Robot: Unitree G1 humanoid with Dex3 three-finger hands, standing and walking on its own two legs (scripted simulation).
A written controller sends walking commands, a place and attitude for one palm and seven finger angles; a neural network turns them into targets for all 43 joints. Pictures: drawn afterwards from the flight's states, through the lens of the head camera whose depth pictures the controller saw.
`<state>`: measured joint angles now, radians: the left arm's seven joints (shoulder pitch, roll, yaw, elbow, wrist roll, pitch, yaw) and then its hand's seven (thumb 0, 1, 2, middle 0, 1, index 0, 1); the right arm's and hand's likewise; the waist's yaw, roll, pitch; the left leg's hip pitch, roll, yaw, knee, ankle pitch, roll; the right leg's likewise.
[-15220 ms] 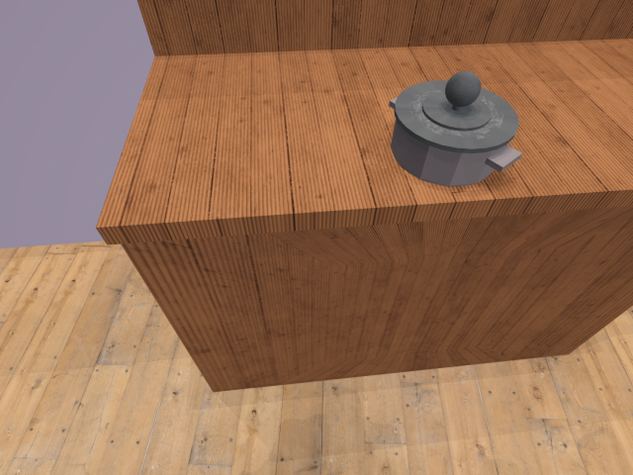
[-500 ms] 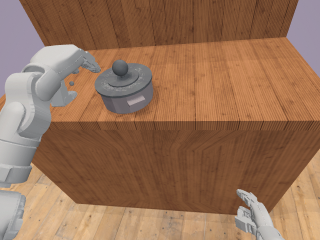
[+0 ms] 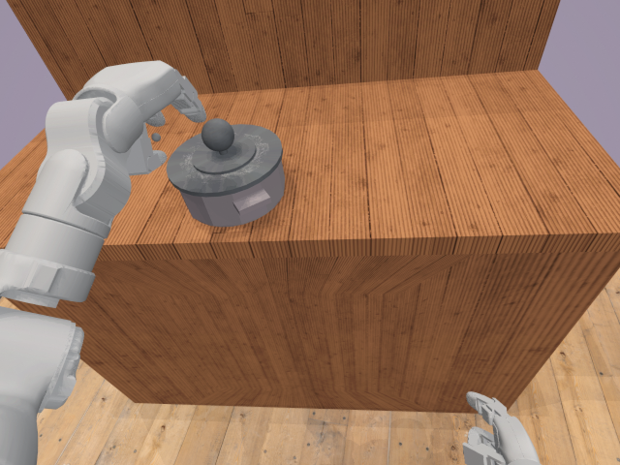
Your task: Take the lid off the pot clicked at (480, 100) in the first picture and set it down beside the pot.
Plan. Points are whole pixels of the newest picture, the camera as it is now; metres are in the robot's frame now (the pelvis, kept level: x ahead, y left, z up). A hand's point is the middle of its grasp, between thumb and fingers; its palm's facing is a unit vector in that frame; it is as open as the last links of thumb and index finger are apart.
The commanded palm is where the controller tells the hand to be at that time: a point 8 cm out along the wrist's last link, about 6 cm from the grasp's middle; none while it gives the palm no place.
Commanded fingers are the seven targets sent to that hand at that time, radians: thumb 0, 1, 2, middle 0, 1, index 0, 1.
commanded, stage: move the open hand above the knob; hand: left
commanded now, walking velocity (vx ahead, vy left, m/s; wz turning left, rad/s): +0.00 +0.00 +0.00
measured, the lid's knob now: (218, 135) +0.54 +0.18 +0.18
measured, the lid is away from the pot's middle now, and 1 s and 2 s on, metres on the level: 0.00 0.00 0.00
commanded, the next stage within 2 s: lower the open fingers around the knob in 1.46 s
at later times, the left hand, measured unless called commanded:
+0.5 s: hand (189, 104) +0.47 +0.18 +0.27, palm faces -0.18 -0.04 -0.98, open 10.2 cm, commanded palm +0.46 +0.19 +0.32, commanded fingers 0.00 -0.44 1.74 -0.86 -0.08 -0.86 -0.08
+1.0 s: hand (202, 87) +0.52 +0.18 +0.26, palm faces -0.24 -0.07 -0.97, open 10.2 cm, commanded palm +0.50 +0.19 +0.32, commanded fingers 0.00 -0.44 1.74 -0.86 -0.08 -0.86 -0.08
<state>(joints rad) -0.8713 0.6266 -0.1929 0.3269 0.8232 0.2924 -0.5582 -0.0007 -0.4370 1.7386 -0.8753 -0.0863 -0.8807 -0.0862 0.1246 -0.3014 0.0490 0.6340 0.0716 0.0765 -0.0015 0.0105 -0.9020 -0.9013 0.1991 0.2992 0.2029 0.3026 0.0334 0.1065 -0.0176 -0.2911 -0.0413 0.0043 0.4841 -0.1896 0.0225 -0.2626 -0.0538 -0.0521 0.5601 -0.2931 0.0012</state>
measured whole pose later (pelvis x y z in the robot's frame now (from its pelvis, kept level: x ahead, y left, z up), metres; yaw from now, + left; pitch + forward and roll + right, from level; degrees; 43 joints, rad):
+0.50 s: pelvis +0.02 +0.00 +0.00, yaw +0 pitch +2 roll +1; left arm -1.16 0.56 -0.27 0.72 0.89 0.32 -0.56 0.00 -0.44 1.74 -0.87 -0.09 -0.88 -0.09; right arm 0.19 -0.30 0.05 0.67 0.07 0.08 -0.01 0.01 -0.90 -0.90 0.20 0.30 0.20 0.30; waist -0.03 0.08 -0.04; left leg -0.30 -0.04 0.01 0.46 -0.20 0.03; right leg -0.27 -0.05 -0.05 0.52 -0.29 0.00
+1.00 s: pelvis +0.04 +0.01 +0.01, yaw -2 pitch +6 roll +1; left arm -1.30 0.57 -0.24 0.94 0.94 0.29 -0.56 0.00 -0.43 1.74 -0.87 -0.09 -0.88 -0.09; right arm 0.27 -0.30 0.03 0.69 0.07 0.10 0.00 0.01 -0.90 -0.90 0.20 0.30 0.20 0.30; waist -0.08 0.07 -0.06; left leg -0.33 -0.03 0.03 0.44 -0.21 0.04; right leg -0.29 -0.04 -0.02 0.47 -0.28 0.01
